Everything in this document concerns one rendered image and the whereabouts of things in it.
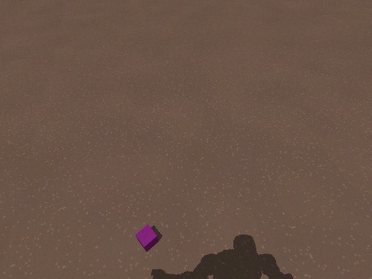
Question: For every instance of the cube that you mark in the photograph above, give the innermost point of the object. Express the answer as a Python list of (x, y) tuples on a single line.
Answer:
[(147, 238)]

